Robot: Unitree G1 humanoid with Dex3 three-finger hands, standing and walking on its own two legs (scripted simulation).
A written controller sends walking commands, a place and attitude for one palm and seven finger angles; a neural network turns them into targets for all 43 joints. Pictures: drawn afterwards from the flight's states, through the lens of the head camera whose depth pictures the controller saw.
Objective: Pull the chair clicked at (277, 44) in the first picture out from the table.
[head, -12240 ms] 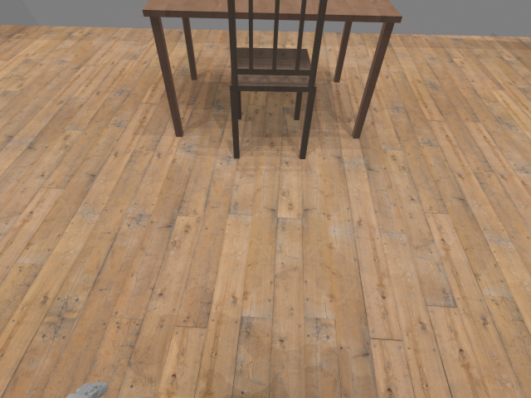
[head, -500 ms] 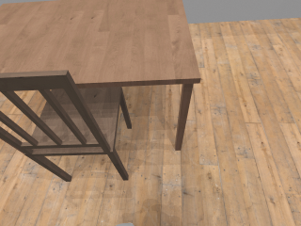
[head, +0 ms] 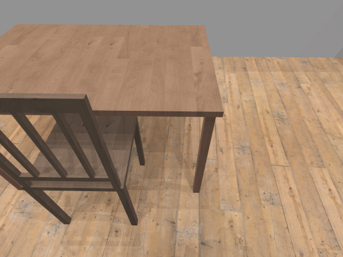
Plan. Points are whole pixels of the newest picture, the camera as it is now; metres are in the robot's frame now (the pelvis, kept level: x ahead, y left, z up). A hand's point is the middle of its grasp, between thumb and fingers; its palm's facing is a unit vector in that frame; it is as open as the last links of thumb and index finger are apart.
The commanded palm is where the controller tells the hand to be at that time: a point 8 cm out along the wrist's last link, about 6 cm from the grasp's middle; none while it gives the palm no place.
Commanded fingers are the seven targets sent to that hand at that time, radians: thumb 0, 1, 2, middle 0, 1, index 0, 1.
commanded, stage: look again from close up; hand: left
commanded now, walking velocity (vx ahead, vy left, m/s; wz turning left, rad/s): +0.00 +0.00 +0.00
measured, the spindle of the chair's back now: (44, 148) +0.43 +0.44 -0.06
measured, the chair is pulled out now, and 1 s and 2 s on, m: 0.00 0.00 0.00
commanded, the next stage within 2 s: raise the hand toward the chair's back in 0.66 s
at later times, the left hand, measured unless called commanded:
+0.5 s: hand out of the picture +0.00 +0.16 -0.17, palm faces +0.03 -0.98 -0.19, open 7.4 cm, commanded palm none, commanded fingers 0.00 0.90 0.90 -0.20 -0.30 -0.20 -0.30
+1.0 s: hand (109, 218) +0.22 +0.16 -0.03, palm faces +0.16 -0.98 -0.09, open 7.8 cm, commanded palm +0.13 +0.21 -0.07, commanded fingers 0.00 0.60 0.77 -0.17 -0.25 -0.17 -0.25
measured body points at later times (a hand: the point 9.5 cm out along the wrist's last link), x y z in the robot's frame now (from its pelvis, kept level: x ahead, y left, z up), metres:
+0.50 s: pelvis +0.02 +0.00 +0.00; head +0.02 -0.01 +0.45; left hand +0.00 +0.21 -0.16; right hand +0.00 -0.21 -0.17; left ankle +0.00 +0.10 -0.74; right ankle -0.03 -0.07 -0.74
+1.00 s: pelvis -0.01 -0.01 -0.03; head +0.03 -0.02 +0.42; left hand +0.20 +0.22 -0.02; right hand +0.12 -0.28 -0.13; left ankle +0.00 +0.10 -0.74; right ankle -0.03 -0.07 -0.74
